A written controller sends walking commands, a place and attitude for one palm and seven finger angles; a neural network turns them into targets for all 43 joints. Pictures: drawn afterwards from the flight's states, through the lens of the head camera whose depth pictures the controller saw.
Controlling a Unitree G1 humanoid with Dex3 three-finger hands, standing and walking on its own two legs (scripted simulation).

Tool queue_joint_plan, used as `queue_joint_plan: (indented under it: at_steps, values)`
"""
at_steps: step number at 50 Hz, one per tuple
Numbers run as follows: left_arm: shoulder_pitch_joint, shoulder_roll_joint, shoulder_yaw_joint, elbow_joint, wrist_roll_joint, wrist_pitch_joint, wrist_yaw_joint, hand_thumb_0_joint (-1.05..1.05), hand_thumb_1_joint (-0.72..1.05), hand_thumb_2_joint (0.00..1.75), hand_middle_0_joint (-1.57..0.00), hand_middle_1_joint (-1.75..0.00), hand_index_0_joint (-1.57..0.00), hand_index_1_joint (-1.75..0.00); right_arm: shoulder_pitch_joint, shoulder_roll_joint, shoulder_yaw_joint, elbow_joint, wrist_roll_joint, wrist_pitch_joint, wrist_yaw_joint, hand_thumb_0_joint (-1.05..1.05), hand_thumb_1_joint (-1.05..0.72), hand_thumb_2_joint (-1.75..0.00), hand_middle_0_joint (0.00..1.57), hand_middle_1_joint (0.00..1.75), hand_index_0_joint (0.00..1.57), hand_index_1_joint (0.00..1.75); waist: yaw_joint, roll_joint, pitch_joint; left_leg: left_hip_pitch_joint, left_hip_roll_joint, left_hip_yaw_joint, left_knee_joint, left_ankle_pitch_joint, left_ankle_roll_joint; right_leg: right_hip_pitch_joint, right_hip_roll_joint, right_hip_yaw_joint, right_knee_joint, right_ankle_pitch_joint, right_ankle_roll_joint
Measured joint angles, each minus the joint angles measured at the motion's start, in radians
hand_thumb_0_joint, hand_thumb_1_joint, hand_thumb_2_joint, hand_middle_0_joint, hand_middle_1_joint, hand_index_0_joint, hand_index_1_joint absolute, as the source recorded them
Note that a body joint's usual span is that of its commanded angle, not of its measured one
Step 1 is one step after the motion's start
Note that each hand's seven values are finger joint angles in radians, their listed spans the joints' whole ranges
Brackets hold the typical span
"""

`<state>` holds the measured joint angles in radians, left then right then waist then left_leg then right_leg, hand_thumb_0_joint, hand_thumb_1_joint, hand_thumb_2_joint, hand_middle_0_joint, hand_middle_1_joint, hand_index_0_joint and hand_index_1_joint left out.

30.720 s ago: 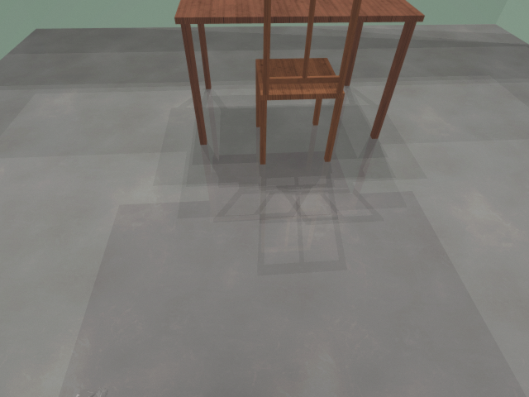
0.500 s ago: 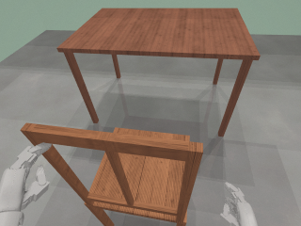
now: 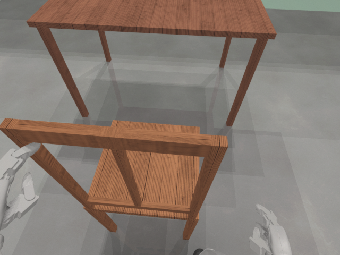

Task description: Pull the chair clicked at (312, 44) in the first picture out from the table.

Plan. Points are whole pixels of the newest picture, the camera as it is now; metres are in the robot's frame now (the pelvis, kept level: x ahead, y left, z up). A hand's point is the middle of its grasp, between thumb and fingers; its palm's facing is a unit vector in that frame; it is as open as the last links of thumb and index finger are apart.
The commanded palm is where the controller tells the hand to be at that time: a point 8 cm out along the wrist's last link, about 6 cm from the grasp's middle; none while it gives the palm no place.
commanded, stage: step back with the hand held close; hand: left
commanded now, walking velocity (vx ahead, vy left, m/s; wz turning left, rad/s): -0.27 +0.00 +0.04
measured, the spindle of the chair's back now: (130, 182) +0.29 +0.13 -0.05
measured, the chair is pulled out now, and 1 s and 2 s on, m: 0.57 0.58 0.58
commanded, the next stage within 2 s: stop stepping back and stand still in 1.74 s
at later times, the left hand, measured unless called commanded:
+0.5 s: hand (21, 191) +0.19 +0.26 +0.14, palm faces +0.41 -0.76 -0.50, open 7.4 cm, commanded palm +0.11 +0.29 +0.18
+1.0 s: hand (7, 209) +0.16 +0.26 +0.15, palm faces +0.44 -0.73 -0.52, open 7.4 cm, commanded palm +0.08 +0.30 +0.18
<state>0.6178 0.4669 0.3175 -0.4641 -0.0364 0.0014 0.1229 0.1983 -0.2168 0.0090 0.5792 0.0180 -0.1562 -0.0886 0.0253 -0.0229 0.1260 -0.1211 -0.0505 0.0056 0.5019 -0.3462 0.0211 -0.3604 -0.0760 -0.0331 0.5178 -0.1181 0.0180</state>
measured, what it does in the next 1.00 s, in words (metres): stands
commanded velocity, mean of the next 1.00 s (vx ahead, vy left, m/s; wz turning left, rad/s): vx -0.36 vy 0.00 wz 0.02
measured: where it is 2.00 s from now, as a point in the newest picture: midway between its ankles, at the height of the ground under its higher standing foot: outside the picture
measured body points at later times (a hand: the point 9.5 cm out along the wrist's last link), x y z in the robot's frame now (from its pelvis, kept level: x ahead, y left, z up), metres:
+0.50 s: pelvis -0.03 +0.00 +0.00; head +0.00 -0.01 +0.45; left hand +0.16 +0.30 +0.17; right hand +0.12 -0.25 -0.10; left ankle -0.05 +0.11 -0.73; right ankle +0.10 -0.13 -0.73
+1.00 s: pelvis -0.05 -0.01 -0.01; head -0.01 +0.00 +0.44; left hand +0.13 +0.30 +0.18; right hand +0.13 -0.25 -0.09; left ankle -0.05 +0.11 -0.73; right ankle +0.08 -0.13 -0.73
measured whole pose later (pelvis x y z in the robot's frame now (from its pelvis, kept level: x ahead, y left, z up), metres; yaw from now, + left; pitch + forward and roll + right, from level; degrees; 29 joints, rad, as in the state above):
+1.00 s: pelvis -0.05 -0.01 -0.01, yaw +2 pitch +3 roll +1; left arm 0.55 0.41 0.44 -0.51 0.00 -0.22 0.17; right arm 0.19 -0.21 -0.02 0.59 0.01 -0.10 -0.07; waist -0.01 -0.03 0.03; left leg -0.37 -0.05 -0.02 0.65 -0.33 0.02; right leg -0.53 -0.03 0.03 0.58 -0.09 0.03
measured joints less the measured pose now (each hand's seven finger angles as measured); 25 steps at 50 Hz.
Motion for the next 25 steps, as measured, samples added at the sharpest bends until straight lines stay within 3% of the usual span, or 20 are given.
queue_joint_plan:
  at_steps: [5, 10, 15, 21, 25]
  values:
    - [0.016, 0.023, 0.022, -0.030, 0.001, -0.023, 0.002, 0.01, 0.89, 0.90, -0.21, -0.30, -0.40, -0.38, 0.030, 0.010, 0.002, -0.001, 0.001, -0.007, -0.004, 0.01, -0.90, -0.90, 0.20, 0.30, 0.20, 0.30, 0.005, -0.012, -0.007, -0.034, 0.002, -0.008, 0.047, -0.013, -0.002, -0.022, 0.003, 0.003, 0.025, -0.006, 0.000]
    - [-0.059, 0.002, 0.106, -0.134, -0.011, -0.131, 0.049, 0.02, 0.88, 0.90, -0.21, -0.30, -0.35, -0.36, 0.049, 0.012, 0.008, 0.018, -0.002, -0.016, -0.006, 0.02, -0.90, -0.90, 0.21, 0.30, 0.20, 0.30, 0.029, -0.005, -0.036, -0.066, 0.010, -0.018, 0.083, -0.023, -0.010, -0.040, 0.008, -0.009, 0.040, -0.008, -0.008]
    - [-0.157, -0.034, 0.179, -0.081, 0.000, -0.223, 0.078, 0.01, 0.88, 0.90, -0.21, -0.30, -0.27, -0.33, 0.024, 0.010, 0.001, 0.040, -0.005, 0.014, 0.009, 0.01, -0.90, -0.90, 0.21, 0.30, 0.20, 0.30, 0.013, 0.028, -0.103, -0.094, 0.023, -0.007, 0.081, -0.015, -0.014, -0.058, 0.024, -0.002, 0.005, 0.021, -0.014]
    - [-0.150, -0.089, 0.131, 0.099, 0.009, -0.182, 0.064, 0.00, 0.89, 0.90, -0.20, -0.30, -0.23, -0.31, 0.009, -0.011, -0.018, 0.028, 0.010, 0.061, 0.022, 0.01, -0.90, -0.90, 0.21, 0.30, 0.20, 0.30, -0.027, 0.065, -0.134, -0.131, 0.032, 0.013, 0.073, 0.002, -0.004, -0.084, 0.038, 0.016, -0.039, 0.036, -0.006]
    - [-0.095, -0.090, 0.090, 0.056, 0.017, -0.151, 0.050, 0.01, 0.89, 0.90, -0.20, -0.30, -0.22, -0.31, 0.020, -0.016, -0.018, 0.018, 0.004, 0.080, 0.023, 0.01, -0.90, -0.90, 0.21, 0.30, 0.20, 0.30, -0.038, 0.021, -0.105, -0.151, 0.022, 0.019, 0.067, 0.019, -0.001, -0.097, 0.029, 0.024, -0.063, 0.086, -0.004]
